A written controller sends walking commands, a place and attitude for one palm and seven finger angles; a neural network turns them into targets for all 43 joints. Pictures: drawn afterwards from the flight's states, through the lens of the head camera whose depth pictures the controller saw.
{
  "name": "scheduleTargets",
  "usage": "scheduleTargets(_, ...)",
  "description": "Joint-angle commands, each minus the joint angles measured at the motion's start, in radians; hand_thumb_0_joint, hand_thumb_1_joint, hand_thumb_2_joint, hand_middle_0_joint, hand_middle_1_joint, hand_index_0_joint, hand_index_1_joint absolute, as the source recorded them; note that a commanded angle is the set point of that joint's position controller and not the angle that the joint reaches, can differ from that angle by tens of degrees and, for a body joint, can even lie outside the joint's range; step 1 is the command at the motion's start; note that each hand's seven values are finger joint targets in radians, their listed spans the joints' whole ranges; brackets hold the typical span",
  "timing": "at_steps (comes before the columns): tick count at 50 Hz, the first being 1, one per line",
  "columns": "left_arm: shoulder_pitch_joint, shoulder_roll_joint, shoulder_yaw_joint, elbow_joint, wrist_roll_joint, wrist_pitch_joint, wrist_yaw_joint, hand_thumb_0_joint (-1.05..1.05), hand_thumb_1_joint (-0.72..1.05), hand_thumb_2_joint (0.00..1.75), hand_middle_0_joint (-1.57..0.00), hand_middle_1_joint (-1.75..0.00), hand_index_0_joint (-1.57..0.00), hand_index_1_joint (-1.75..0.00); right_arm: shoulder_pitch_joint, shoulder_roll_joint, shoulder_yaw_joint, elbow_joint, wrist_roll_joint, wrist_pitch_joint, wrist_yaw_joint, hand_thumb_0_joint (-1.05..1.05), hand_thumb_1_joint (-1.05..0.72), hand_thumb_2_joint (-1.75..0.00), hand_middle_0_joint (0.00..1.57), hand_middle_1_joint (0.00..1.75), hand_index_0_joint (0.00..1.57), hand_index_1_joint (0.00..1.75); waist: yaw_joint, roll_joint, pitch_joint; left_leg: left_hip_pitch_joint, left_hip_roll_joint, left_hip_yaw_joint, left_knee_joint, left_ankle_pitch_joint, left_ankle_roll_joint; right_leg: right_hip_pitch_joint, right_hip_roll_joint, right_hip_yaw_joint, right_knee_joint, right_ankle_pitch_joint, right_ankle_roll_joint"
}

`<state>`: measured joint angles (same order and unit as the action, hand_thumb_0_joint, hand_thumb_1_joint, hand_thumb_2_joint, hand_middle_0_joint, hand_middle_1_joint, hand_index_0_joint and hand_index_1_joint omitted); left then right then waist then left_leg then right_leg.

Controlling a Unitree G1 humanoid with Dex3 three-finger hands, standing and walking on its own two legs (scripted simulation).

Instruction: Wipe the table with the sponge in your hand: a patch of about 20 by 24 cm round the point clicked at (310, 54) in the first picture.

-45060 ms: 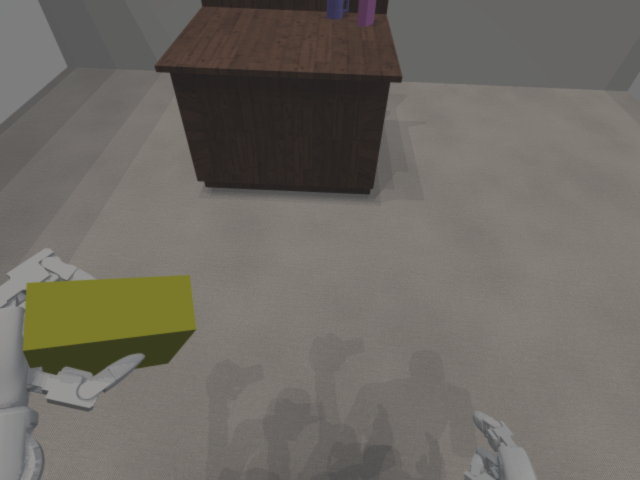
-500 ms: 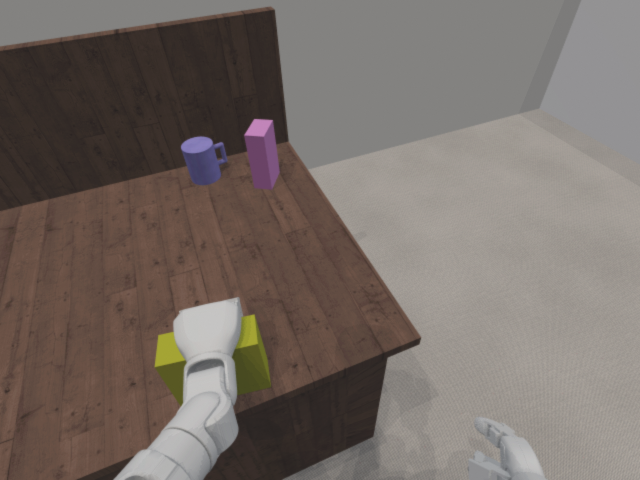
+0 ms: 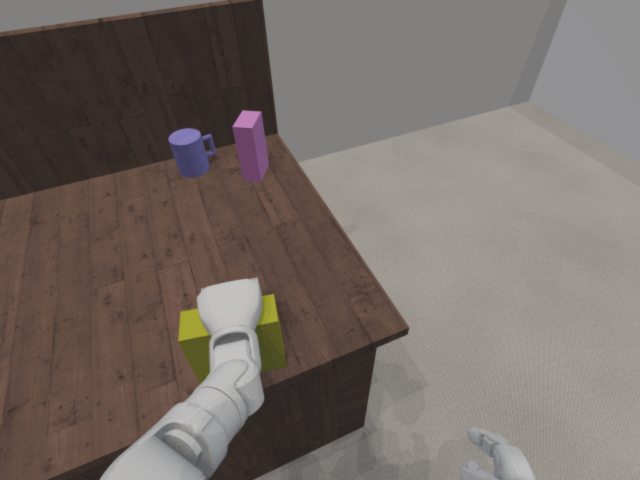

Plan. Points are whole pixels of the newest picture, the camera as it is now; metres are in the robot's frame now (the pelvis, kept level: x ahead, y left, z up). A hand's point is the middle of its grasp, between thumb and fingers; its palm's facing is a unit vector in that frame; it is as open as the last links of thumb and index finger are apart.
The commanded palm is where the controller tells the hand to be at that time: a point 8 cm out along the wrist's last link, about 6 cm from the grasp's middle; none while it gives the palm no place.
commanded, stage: wipe forward along the third lane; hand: left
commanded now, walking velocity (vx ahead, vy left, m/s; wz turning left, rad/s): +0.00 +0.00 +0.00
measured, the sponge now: (238, 347) +0.33 +0.16 -0.07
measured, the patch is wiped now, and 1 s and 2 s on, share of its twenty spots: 0.80 0.95 1.00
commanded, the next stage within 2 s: wipe back along the third lane in 1.52 s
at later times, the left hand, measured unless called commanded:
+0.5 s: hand (235, 300) +0.39 +0.17 -0.02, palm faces -0.11 -0.01 -0.99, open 9.3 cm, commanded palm +0.37 +0.17 +0.01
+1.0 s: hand (229, 277) +0.43 +0.19 -0.02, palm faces -0.10 +0.00 -0.99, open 9.3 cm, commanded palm +0.41 +0.19 +0.00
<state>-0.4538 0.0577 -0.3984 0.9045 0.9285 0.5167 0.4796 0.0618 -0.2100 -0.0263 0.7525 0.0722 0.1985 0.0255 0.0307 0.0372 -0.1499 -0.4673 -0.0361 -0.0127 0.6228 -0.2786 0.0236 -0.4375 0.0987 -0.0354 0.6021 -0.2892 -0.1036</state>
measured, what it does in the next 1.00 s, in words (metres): stands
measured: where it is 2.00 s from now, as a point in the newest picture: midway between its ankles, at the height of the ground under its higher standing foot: outside the picture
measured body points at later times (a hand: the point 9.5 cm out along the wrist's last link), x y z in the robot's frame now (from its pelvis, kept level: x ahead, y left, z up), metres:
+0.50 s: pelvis -0.01 -0.01 -0.01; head +0.02 -0.02 +0.44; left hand +0.39 +0.17 +0.03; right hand +0.11 -0.26 -0.14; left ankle +0.02 +0.11 -0.72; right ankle +0.01 -0.05 -0.72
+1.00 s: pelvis -0.01 +0.01 -0.02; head +0.06 +0.01 +0.43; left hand +0.43 +0.19 +0.03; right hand +0.08 -0.25 -0.15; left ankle +0.02 +0.11 -0.72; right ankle +0.01 -0.05 -0.72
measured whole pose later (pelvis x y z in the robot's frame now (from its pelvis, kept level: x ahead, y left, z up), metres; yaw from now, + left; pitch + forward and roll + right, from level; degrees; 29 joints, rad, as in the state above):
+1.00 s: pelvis -0.01 +0.01 -0.02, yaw -1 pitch +17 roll -1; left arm -0.84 0.20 -0.17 1.27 0.94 0.46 0.51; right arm 0.18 -0.23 -0.01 0.77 0.06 0.12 0.03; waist -0.09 0.04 -0.19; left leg -0.75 -0.01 0.00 0.75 -0.31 0.03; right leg -0.71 0.12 -0.04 0.70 -0.29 -0.09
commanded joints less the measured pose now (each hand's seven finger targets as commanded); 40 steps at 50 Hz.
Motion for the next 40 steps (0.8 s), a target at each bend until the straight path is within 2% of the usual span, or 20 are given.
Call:
scheduleTargets(1, -0.33, 0.068, 0.083, -0.043, 0.011, -0.01, 0.029, 0.0, 0.1, 1.3, -1.2, -1.6, -1.2, -1.6, -0.141, -0.111, -0.022, -0.13, 0.0, -0.036, -0.015, 0.0, -0.9, -0.9, 0.2, 0.3, 0.2, 0.3, -0.03, -0.146, -0.179, 0.022, 0.001, -0.004, -0.053, 0.064, 0.016, 0.118, -0.083, 0.131, -0.122, 0.225, 0.042)
scheduleTargets(2, -0.349, 0.088, 0.109, -0.044, 0.007, -0.013, 0.031, 0.0, 0.1, 1.3, -1.2, -1.6, -1.2, -1.6, -0.144, -0.11, -0.022, -0.131, -0.001, -0.038, -0.018, 0.0, -0.9, -0.9, 0.2, 0.3, 0.2, 0.3, -0.024, -0.12, -0.182, 0.013, 0.002, -0.005, -0.054, 0.061, 0.015, 0.119, -0.083, 0.139, -0.123, 0.228, 0.04)
scheduleTargets(3, -0.355, 0.078, 0.093, -0.036, 0.014, -0.014, 0.034, 0.0, 0.1, 1.3, -1.2, -1.6, -1.2, -1.6, -0.131, -0.108, -0.022, -0.129, -0.002, -0.038, -0.02, 0.0, -0.9, -0.9, 0.2, 0.3, 0.2, 0.3, -0.032, -0.115, -0.196, 0.014, 0.002, 0.0, -0.05, 0.057, 0.016, 0.119, -0.086, 0.134, -0.117, 0.217, 0.044)
scheduleTargets(6, -0.359, 0.095, 0.114, 0.026, 0.022, -0.013, 0.037, 0.0, 0.1, 1.3, -1.2, -1.6, -1.2, -1.6, -0.109, -0.112, -0.023, -0.119, -0.005, -0.041, -0.026, 0.0, -0.9, -0.9, 0.2, 0.3, 0.2, 0.3, -0.041, -0.147, -0.194, -0.015, 0.003, 0.004, -0.041, 0.046, 0.017, 0.114, -0.088, 0.147, -0.122, 0.216, 0.048)
scheduleTargets(7, -0.359, 0.125, 0.15, 0.04, 0.015, -0.013, 0.037, 0.0, 0.1, 1.3, -1.2, -1.6, -1.2, -1.6, -0.108, -0.115, -0.021, -0.12, -0.005, -0.044, -0.028, 0.0, -0.9, -0.9, 0.2, 0.3, 0.2, 0.3, -0.032, -0.128, -0.198, -0.031, 0.002, 0.0, -0.042, 0.043, 0.016, 0.115, -0.086, 0.152, -0.12, 0.218, 0.045)
scheduleTargets(8, -0.379, 0.122, 0.136, 0.051, 0.017, -0.015, 0.036, 0.0, 0.1, 1.3, -1.2, -1.6, -1.2, -1.6, -0.1, -0.116, -0.019, -0.116, -0.005, -0.044, -0.032, 0.0, -0.9, -0.9, 0.2, 0.3, 0.2, 0.3, -0.048, -0.141, -0.197, -0.042, 0.002, 0.006, -0.034, 0.035, 0.017, 0.112, -0.091, 0.158, -0.118, 0.214, 0.052)
scheduleTargets(10, -0.398, 0.134, 0.146, 0.082, 0.024, -0.016, 0.038, 0.0, 0.1, 1.3, -1.2, -1.6, -1.2, -1.6, -0.081, -0.12, -0.02, -0.111, -0.005, -0.048, -0.033, 0.0, -0.9, -0.9, 0.2, 0.3, 0.2, 0.3, -0.056, -0.149, -0.193, -0.064, 0.004, 0.006, -0.027, 0.023, 0.017, 0.099, -0.092, 0.159, -0.114, 0.206, 0.054)
scheduleTargets(11, -0.4, 0.127, 0.142, 0.082, 0.022, -0.018, 0.04, 0.0, 0.1, 1.3, -1.2, -1.6, -1.2, -1.6, -0.078, -0.118, -0.023, -0.112, -0.006, -0.052, -0.033, 0.0, -0.9, -0.9, 0.2, 0.3, 0.2, 0.3, -0.056, -0.131, -0.21, -0.063, 0.004, 0.012, -0.02, 0.031, 0.018, 0.103, -0.095, 0.165, -0.112, 0.222, 0.054)
scheduleTargets(12, -0.398, 0.148, 0.169, 0.094, 0.017, -0.021, 0.039, 0.0, 0.1, 1.3, -1.2, -1.6, -1.2, -1.6, -0.073, -0.121, -0.025, -0.112, -0.006, -0.053, -0.033, 0.0, -0.9, -0.9, 0.2, 0.3, 0.2, 0.3, -0.051, -0.13, -0.226, -0.072, 0.003, 0.008, -0.019, 0.04, 0.018, 0.112, -0.093, 0.16, -0.105, 0.235, 0.052)
scheduleTargets(14, -0.406, 0.147, 0.16, 0.126, 0.019, -0.022, 0.038, 0.0, 0.1, 1.3, -1.2, -1.6, -1.2, -1.6, -0.055, -0.124, -0.023, -0.108, -0.006, -0.058, -0.033, 0.0, -0.9, -0.9, 0.2, 0.3, 0.2, 0.3, -0.065, -0.139, -0.208, -0.094, 0.006, 0.013, -0.009, 0.023, 0.019, 0.091, -0.095, 0.163, -0.105, 0.22, 0.058)
scheduleTargets(17, -0.428, 0.177, 0.184, 0.142, 0.018, -0.026, 0.037, 0.0, 0.1, 1.3, -1.2, -1.6, -1.2, -1.6, -0.038, -0.129, -0.025, -0.105, -0.006, -0.063, -0.031, 0.0, -0.9, -0.9, 0.2, 0.3, 0.2, 0.3, -0.066, -0.117, -0.236, -0.116, 0.008, 0.011, 0.004, 0.029, 0.019, 0.092, -0.096, 0.166, -0.089, 0.242, 0.057)
scheduleTargets(19, -0.409, 0.205, 0.202, 0.165, 0.02, -0.028, 0.038, 0.0, 0.1, 1.3, -1.2, -1.6, -1.2, -1.6, -0.02, -0.135, -0.025, -0.105, -0.006, -0.066, -0.03, 0.0, -0.9, -0.9, 0.2, 0.3, 0.2, 0.3, -0.065, -0.134, -0.229, -0.137, 0.007, 0.015, 0.01, 0.019, 0.021, 0.093, -0.097, 0.166, -0.089, 0.228, 0.061)
scheduleTargets(20, -0.44, 0.199, 0.188, 0.161, 0.024, -0.031, 0.037, 0.0, 0.1, 1.3, -1.2, -1.6, -1.2, -1.6, -0.016, -0.137, -0.025, -0.103, -0.006, -0.067, -0.03, 0.0, -0.9, -0.9, 0.2, 0.3, 0.2, 0.3, -0.079, -0.137, -0.232, -0.14, 0.008, 0.015, 0.017, 0.02, 0.022, 0.086, -0.097, 0.173, -0.086, 0.241, 0.063)
scheduleTargets(24, -0.492, 0.203, 0.186, 0.187, 0.022, -0.033, 0.039, 0.0, 0.1, 1.3, -1.2, -1.6, -1.2, -1.6, 0.004, -0.137, -0.026, -0.099, -0.002, -0.077, -0.029, 0.0, -0.9, -0.9, 0.2, 0.3, 0.2, 0.3, -0.091, -0.113, -0.22, -0.153, 0.012, 0.016, 0.019, -0.009, 0.024, 0.043, -0.095, 0.155, -0.088, 0.168, 0.066)
scheduleTargets(29, -0.557, 0.219, 0.191, 0.222, 0.022, -0.041, 0.044, 0.0, 0.1, 1.3, -1.2, -1.6, -1.2, -1.6, 0.036, -0.144, -0.027, -0.086, -0.004, -0.092, -0.026, 0.0, -0.9, -0.9, 0.2, 0.3, 0.2, 0.3, -0.11, -0.124, -0.25, -0.168, 0.016, 0.014, 0.035, -0.009, 0.027, 0.024, -0.092, 0.141, -0.073, 0.169, 0.07)
scheduleTargets(31, -0.573, 0.235, 0.2, 0.237, 0.021, -0.04, 0.045, 0.0, 0.1, 1.3, -1.2, -1.6, -1.2, -1.6, 0.046, -0.147, -0.024, -0.084, -0.004, -0.095, -0.024, 0.0, -0.9, -0.9, 0.2, 0.3, 0.2, 0.3, -0.112, -0.118, -0.262, -0.177, 0.017, 0.014, 0.04, -0.007, 0.027, 0.024, -0.091, 0.14, -0.066, 0.177, 0.071)
scheduleTargets(32, -0.602, 0.223, 0.197, 0.228, 0.02, -0.044, 0.044, 0.0, 0.1, 1.3, -1.2, -1.6, -1.2, -1.6, 0.047, -0.145, -0.027, -0.084, -0.004, -0.099, -0.022, 0.0, -0.9, -0.9, 0.2, 0.3, 0.2, 0.3, -0.116, -0.092, -0.273, -0.167, 0.019, 0.012, 0.042, 0.01, 0.028, 0.02, -0.09, 0.131, -0.056, 0.206, 0.068)
scheduleTargets(33, -0.578, 0.23, 0.204, 0.255, 0.021, -0.042, 0.046, 0.0, 0.1, 1.3, -1.2, -1.6, -1.2, -1.6, 0.059, -0.148, -0.028, -0.079, -0.005, -0.099, -0.021, 0.0, -0.9, -0.9, 0.2, 0.3, 0.2, 0.3, -0.115, -0.123, -0.275, -0.169, 0.019, 0.01, 0.045, 0.012, 0.029, 0.017, -0.087, 0.126, -0.055, 0.204, 0.07)
scheduleTargets(37, -0.606, 0.269, 0.233, 0.258, 0.016, -0.042, 0.047, 0.0, 0.1, 1.3, -1.2, -1.6, -1.2, -1.6, 0.071, -0.153, -0.025, -0.081, -0.007, -0.104, -0.017, 0.0, -0.9, -0.9, 0.2, 0.3, 0.2, 0.3, -0.113, -0.11, -0.306, -0.192, 0.019, 0.013, 0.053, 0.024, 0.028, 0.044, -0.089, 0.132, -0.044, 0.249, 0.071)
scheduleTargets(40, -0.607, 0.288, 0.234, 0.282, 0.032, -0.04, 0.048, 0.0, 0.1, 1.3, -1.2, -1.6, -1.2, -1.6, 0.089, -0.157, -0.023, -0.077, -0.009, -0.105, -0.014, 0.0, -0.9, -0.9, 0.2, 0.3, 0.2, 0.3, -0.123, -0.113, -0.295, -0.211, 0.02, 0.013, 0.065, 0.023, 0.029, 0.026, -0.088, 0.13, -0.036, 0.254, 0.073)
